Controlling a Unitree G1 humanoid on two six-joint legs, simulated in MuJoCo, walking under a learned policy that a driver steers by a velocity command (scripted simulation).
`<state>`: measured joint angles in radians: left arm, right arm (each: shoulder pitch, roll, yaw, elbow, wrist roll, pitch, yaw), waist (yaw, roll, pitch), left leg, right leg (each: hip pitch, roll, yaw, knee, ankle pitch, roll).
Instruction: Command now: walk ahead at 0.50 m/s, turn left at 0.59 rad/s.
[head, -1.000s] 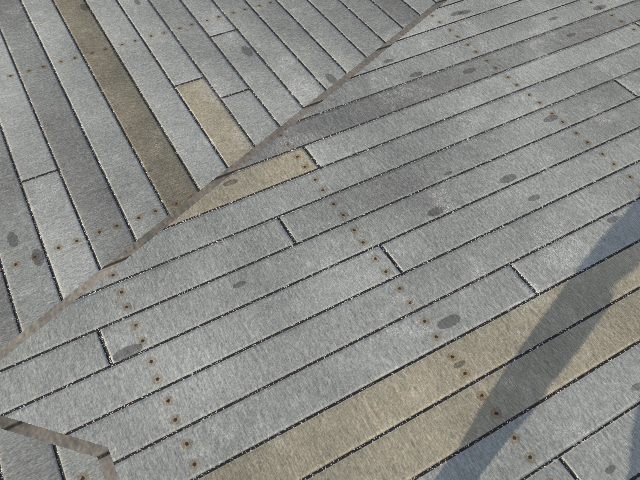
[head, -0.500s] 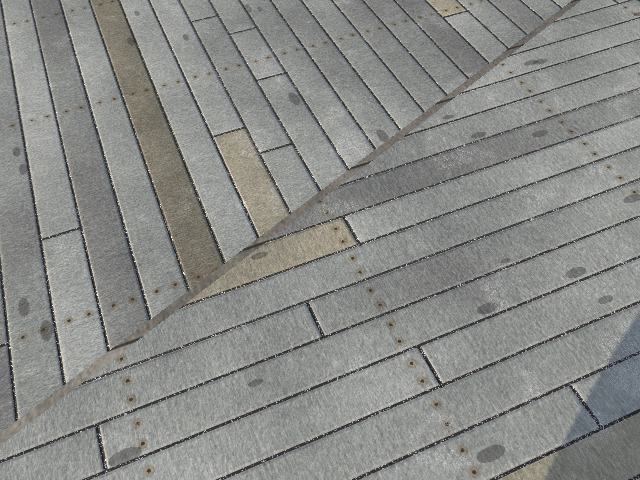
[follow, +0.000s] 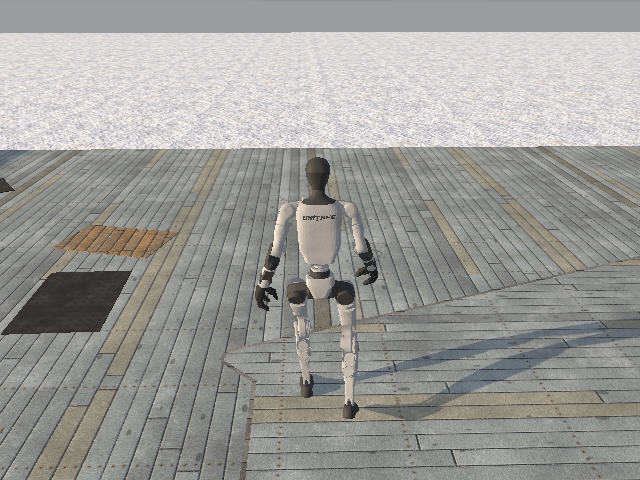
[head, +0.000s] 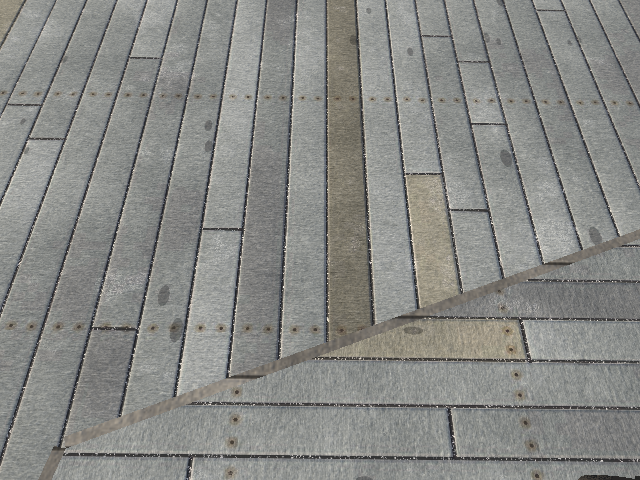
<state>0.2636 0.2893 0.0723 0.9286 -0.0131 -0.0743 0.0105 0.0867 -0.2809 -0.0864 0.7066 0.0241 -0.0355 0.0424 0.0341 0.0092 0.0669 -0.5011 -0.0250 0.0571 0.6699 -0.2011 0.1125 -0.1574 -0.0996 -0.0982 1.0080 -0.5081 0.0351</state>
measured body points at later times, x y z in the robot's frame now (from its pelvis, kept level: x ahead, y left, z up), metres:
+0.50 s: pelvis +0.29 -0.02 +0.01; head +0.32 -0.01 +0.46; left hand +0.46 +0.26 -0.07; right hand +0.37 -0.30 -0.11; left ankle +0.11 +0.07 -0.68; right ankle +0.41 -0.10 -0.72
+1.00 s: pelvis +0.56 +0.07 +0.01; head +0.59 +0.09 +0.46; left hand +0.48 +0.34 -0.13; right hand +0.85 -0.10 -0.06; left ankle +0.65 +0.20 -0.72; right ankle +0.42 -0.10 -0.70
